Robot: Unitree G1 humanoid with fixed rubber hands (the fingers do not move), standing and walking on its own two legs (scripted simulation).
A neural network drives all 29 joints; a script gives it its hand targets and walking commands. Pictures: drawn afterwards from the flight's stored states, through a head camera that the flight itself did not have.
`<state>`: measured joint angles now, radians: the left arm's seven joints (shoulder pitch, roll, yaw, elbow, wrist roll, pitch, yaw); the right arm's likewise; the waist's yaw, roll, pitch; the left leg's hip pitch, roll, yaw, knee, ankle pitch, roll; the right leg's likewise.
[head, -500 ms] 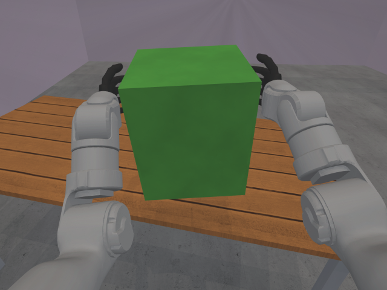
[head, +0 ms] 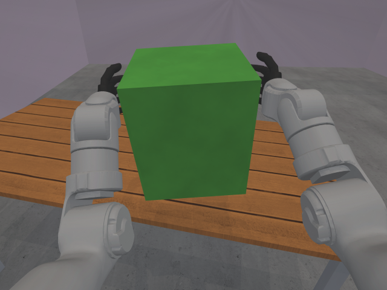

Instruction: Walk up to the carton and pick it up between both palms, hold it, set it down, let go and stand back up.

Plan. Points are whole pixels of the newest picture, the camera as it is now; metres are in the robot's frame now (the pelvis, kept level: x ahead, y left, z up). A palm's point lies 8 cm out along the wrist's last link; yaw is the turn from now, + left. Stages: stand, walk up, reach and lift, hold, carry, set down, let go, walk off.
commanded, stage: hold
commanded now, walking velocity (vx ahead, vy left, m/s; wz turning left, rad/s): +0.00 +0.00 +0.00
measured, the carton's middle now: (190, 121) +0.39 +0.01 +0.25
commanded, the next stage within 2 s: set down in 1.36 s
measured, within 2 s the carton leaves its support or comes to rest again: neither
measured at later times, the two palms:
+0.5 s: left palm (110, 101) +0.37 +0.16 +0.30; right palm (272, 90) +0.36 -0.14 +0.32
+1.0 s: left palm (111, 101) +0.37 +0.16 +0.30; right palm (272, 91) +0.36 -0.14 +0.32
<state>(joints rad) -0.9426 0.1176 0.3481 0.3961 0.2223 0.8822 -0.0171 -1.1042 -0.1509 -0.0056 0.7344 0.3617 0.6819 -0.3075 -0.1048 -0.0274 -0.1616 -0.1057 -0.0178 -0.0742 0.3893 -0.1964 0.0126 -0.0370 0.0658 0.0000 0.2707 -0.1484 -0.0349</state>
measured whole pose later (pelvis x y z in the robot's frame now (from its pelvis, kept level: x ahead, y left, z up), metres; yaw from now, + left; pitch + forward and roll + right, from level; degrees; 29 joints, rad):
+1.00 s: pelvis +0.00 +0.00 +0.00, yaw +0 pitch -4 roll -1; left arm -0.95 0.12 0.34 0.43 0.22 0.86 -0.01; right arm -1.11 -0.16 0.00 0.75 0.37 0.68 -0.31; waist -0.11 -0.02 -0.17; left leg -0.12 -0.02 -0.08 0.40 -0.20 0.01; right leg -0.05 0.07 0.00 0.28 -0.15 -0.03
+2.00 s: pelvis +0.01 +0.00 +0.00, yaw +2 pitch -10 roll -1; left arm -0.87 0.09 0.35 0.38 0.32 0.63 -0.04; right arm -0.96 -0.02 -0.14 0.78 0.15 0.26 -0.19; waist -0.12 -0.10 0.02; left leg 0.02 -0.03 -0.09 0.38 -0.22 0.02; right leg 0.10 0.05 -0.03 0.26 -0.18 -0.03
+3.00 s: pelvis +0.02 +0.00 +0.00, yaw +0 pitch -6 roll +0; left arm -0.93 0.05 0.39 0.74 0.28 0.39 0.05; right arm -0.99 0.00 -0.41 1.01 -0.11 0.08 -0.10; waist -0.06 -0.08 -0.01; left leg -0.03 -0.03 -0.03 0.32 -0.19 0.02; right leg 0.00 0.03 -0.02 0.28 -0.18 -0.03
